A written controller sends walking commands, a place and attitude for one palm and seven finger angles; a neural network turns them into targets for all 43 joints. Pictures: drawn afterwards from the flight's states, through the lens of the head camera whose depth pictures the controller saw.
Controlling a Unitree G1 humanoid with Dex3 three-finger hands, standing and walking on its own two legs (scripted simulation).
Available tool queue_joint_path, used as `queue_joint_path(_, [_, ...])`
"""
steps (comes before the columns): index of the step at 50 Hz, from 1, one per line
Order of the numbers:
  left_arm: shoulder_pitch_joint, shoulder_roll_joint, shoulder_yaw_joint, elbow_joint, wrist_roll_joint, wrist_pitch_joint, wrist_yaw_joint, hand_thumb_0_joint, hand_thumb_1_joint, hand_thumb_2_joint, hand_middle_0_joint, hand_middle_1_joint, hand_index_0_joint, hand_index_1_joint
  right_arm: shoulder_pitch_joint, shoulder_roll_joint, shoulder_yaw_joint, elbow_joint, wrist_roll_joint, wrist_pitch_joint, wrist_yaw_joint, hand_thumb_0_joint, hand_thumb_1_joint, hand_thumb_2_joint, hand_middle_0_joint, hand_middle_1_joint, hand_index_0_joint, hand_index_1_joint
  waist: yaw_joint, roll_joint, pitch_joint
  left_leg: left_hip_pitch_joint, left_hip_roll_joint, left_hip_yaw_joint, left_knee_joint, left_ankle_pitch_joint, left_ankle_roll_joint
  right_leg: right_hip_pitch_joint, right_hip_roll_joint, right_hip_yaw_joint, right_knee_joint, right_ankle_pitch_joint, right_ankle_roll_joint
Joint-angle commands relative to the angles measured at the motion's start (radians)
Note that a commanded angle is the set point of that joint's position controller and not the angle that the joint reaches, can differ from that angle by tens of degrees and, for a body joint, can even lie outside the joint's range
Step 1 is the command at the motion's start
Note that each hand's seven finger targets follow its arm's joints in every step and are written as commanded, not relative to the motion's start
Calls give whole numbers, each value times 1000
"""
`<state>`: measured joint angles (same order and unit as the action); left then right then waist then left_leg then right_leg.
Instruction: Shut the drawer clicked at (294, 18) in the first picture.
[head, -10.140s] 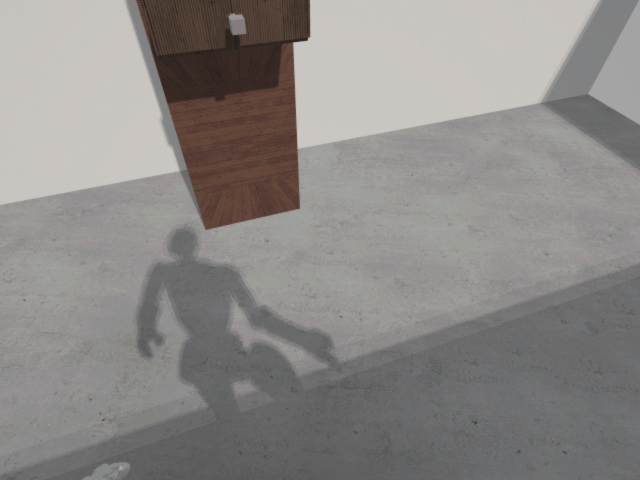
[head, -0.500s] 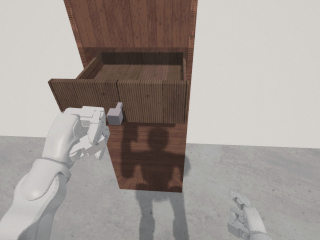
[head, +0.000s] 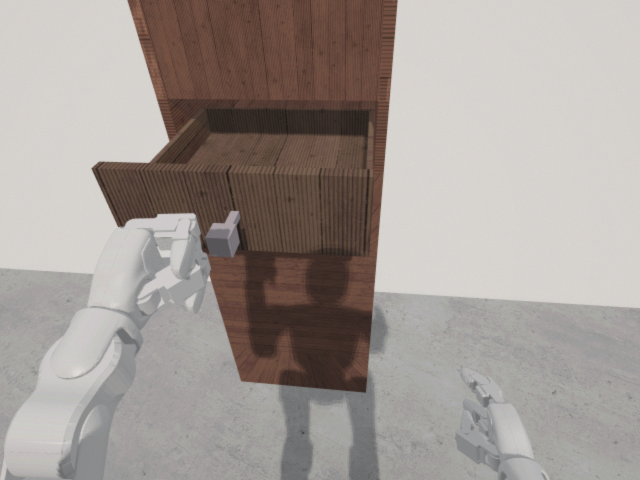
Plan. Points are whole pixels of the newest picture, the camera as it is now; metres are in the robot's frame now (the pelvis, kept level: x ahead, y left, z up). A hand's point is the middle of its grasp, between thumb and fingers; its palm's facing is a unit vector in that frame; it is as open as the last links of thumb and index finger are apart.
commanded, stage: bring the fist close to the handle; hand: left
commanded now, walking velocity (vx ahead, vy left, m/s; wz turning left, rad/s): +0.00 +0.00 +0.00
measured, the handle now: (227, 231) +0.38 +0.18 +0.16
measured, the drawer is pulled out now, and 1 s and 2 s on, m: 0.26 0.26 0.22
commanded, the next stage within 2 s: push the drawer shut in 1.10 s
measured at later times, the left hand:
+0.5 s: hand (234, 286) +0.27 +0.14 +0.17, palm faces -0.02 -1.00 -0.05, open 3.3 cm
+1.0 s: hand (234, 283) +0.28 +0.14 +0.16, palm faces +0.02 -1.00 -0.04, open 3.3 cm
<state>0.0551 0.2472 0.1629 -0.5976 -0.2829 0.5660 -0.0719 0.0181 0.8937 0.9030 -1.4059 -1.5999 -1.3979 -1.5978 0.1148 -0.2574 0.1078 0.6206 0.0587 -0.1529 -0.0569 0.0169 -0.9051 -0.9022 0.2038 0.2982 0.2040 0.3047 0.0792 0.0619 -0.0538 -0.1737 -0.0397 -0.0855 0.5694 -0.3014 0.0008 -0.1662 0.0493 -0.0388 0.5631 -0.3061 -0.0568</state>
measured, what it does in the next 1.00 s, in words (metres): stands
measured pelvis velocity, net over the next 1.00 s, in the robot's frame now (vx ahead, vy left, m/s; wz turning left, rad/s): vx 0.02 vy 0.01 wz -0.02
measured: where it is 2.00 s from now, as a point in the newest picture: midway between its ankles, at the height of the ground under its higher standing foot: outside the picture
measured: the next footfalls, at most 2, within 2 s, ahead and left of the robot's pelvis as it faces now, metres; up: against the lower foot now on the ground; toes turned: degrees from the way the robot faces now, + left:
none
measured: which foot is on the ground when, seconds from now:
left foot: down 0.00-1.00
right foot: down 0.00-1.00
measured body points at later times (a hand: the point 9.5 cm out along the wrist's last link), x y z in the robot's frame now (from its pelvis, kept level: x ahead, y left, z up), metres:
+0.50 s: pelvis +0.02 +0.01 +0.00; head -0.01 -0.01 +0.45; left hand +0.26 +0.19 +0.17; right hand +0.22 -0.20 -0.07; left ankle +0.01 +0.12 -0.73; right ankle +0.01 -0.08 -0.73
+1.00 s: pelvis +0.02 +0.01 +0.00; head -0.02 -0.02 +0.45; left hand +0.27 +0.20 +0.16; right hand +0.20 -0.22 -0.08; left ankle +0.01 +0.12 -0.73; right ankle +0.01 -0.08 -0.73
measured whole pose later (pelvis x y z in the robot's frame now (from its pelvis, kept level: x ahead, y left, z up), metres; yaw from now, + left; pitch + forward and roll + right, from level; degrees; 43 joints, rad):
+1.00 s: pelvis +0.02 +0.01 +0.00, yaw -1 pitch -2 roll +0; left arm 0.12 0.18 0.07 -0.31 -0.21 0.21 -0.04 0.02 0.90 0.90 -1.40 -1.60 -1.40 -1.60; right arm 0.20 -0.24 0.07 0.60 0.04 -0.09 -0.06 0.02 -0.91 -0.90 0.20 0.30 0.20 0.30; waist 0.03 0.05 -0.05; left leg -0.21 -0.04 -0.06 0.57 -0.32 0.01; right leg -0.21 0.05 -0.01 0.57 -0.32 -0.05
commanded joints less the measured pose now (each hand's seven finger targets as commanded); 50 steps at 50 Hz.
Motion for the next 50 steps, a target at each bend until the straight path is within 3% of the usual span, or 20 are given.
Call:
queue_joint_path(1, [-226, 54, -15, -167, 17, -103, -11, 0, 900, 900, -1400, -1600, -1400, -1600, -192, -75, -40, -188, 2, -55, 2, 0, -900, -900, 200, 300, 200, 300, -17, -25, -69, 38, 8, 29, -69, 175, 42, -43, -62, 31, -118, 178, 55])
queue_joint_path(2, [-213, 39, -32, -141, 18, -93, -14, 0, 900, 900, -1400, -1600, -1400, -1600, -192, -73, -39, -192, 1, -50, 3, 0, -900, -900, 200, 300, 200, 300, -16, -49, -41, 27, 8, 24, -74, 170, 43, -53, -59, 26, -120, 177, 54])
queue_joint_path(3, [-192, 65, -11, -127, 23, -90, -14, 0, 900, 900, -1400, -1600, -1400, -1600, -186, -80, -46, -186, 2, -46, 3, 0, -900, -900, 200, 300, 200, 300, -12, -94, -46, 20, 12, 22, -73, 177, 43, -45, -58, 32, -126, 186, 57])
queue_joint_path(5, [-160, 92, 30, -130, 29, -80, -11, 0, 900, 900, -1400, -1600, -1400, -1600, -186, -74, -44, -197, -4, -29, 3, 0, -900, -900, 200, 300, 200, 300, 0, -113, -71, 6, 10, 27, -74, 198, 43, -11, -62, 34, -114, 219, 57])
queue_joint_path(8, [-175, 107, 45, -165, 40, -106, 11, 0, 900, 900, -1400, -1600, -1400, -1600, -187, -71, -45, -208, -8, -14, 6, 0, -900, -900, 200, 300, 200, 300, 0, -94, -102, 14, 13, 32, -75, 220, 40, -2, -57, 26, -101, 229, 52])
queue_joint_path(12, [-170, 53, 10, -227, 37, -188, 34, 0, 900, 900, -1400, -1600, -1400, -1600, -159, -57, -47, -224, -15, -17, 12, 0, -900, -900, 200, 300, 200, 300, -13, -48, -160, 55, 18, 37, -69, 283, 34, 12, -53, 5, -69, 307, 45])
queue_joint_path(15, [-116, 35, -15, -181, 44, -230, 30, 0, 900, 900, -1400, -1600, -1400, -1600, -129, -59, -54, -214, -15, -17, 13, 0, -900, -900, 200, 300, 200, 300, -24, -49, -143, 49, 26, 36, -67, 295, 30, -2, -49, -2, -65, 323, 42])
queue_joint_path(19, [-98, -15, -87, -111, 66, -231, 17, 0, 900, 900, -1400, -1600, -1400, -1600, -115, -62, -58, -211, -15, -4, 9, 0, -900, -900, 200, 300, 200, 300, -40, -49, -86, 29, 27, 34, -69, 276, 30, -32, -49, -4, -74, 302, 39])
queue_joint_path(21, [-106, -8, -83, -89, 72, -228, 21, 0, 900, 900, -1400, -1600, -1400, -1600, -116, -63, -60, -215, -17, 3, 7, 0, -900, -900, 200, 300, 200, 300, -40, -67, -72, 17, 23, 29, -75, 244, 30, -38, -48, -4, -81, 267, 39])
queue_joint_path(25, [-86, 28, -35, -95, 82, -261, 42, 0, 900, 900, -1400, -1600, -1400, -1600, -113, -59, -64, -229, -25, 17, 2, 0, -900, -900, 200, 300, 200, 300, -24, -92, -130, 17, 22, 39, -71, 275, 30, 0, -49, 1, -67, 297, 38])
queue_joint_path(30, [-134, 35, -13, -42, 79, -339, 69, 0, 900, 900, -1400, -1600, -1400, -1600, -97, -54, -68, -217, -29, 20, -1, 0, -900, -900, 200, 300, 200, 300, -36, -97, -131, 8, 21, 51, -63, 267, 29, 1, -49, 13, -72, 307, 41])
queue_joint_path(31, [-136, 6, -44, -27, 81, -349, 65, 0, 900, 900, -1400, -1600, -1400, -1600, -96, -52, -66, -217, -28, 22, -2, 0, -900, -900, 200, 300, 200, 300, -40, -62, -128, 9, 17, 53, -62, 256, 27, -9, -49, 11, -71, 295, 40])
queue_joint_path(33, [-140, 5, -56, 26, 86, -365, 62, 0, 900, 900, -1400, -1600, -1400, -1600, -87, -59, -70, -208, -27, 21, -2, 0, -900, -900, 200, 300, 200, 300, -50, -74, -98, -3, 20, 53, -56, 236, 29, -29, -47, 16, -82, 274, 41])
queue_joint_path(35, [-169, -1, -68, 67, 87, -370, 53, 0, 900, 900, -1400, -1600, -1400, -1600, -85, -59, -70, -208, -25, 25, -7, 0, -900, -900, 200, 300, 200, 300, -58, -55, -81, -10, 15, 54, -56, 206, 30, -41, -51, 24, -94, 253, 42])
queue_joint_path(37, [-164, 31, -41, 51, 88, -382, 44, 0, 900, 900, -1400, -1600, -1400, -1600, -87, -58, -71, -217, -26, 21, -9, 0, -900, -900, 200, 300, 200, 300, -46, -43, -109, -11, 14, 56, -58, 207, 29, -15, -56, 32, -91, 258, 41])
queue_joint_path(38, [-145, 54, -25, 55, 89, -389, 42, 0, 900, 900, -1400, -1600, -1400, -1600, -83, -63, -72, -215, -26, 21, -10, 0, -900, -900, 200, 300, 200, 300, -41, -78, -117, -18, 16, 54, -56, 215, 32, -6, -55, 32, -91, 266, 42])
queue_joint_path(39, [-169, 42, -38, 25, 90, -400, 36, 0, 900, 900, -1400, -1600, -1400, -1600, -88, -57, -72, -222, -25, 20, -8, 0, -900, -900, 200, 300, 200, 300, -41, -38, -146, -1, 16, 59, -59, 228, 31, 5, -58, 34, -85, 282, 40])
queue_joint_path(41, [-163, 45, -25, 16, 81, -417, 34, 0, 900, 900, -1400, -1600, -1400, -1600, -85, -53, -73, -223, -26, 11, -8, 0, -900, -900, 200, 300, 200, 300, -37, -63, -161, -1, 16, 60, -58, 240, 30, 20, -57, 31, -79, 307, 43])
queue_joint_path(45, [-147, 46, -5, 74, 64, -427, 37, 0, 900, 900, -1400, -1600, -1400, -1600, -81, -57, -72, -208, -22, 4, -9, 0, -900, -900, 200, 300, 200, 300, -40, -106, -116, -28, 18, 59, -63, 210, 30, 3, -55, 34, -95, 282, 49])
queue_joint_path(50, [-140, 21, -38, 97, 75, -399, 39, 0, 900, 900, -1400, -1600, -1400, -1600, -91, -60, -75, -211, -20, 7, -8, 0, -900, -900, 200, 300, 200, 300, -39, -91, -86, -31, 15, 62, -69, 177, 32, -19, -57, 38, -111, 223, 47])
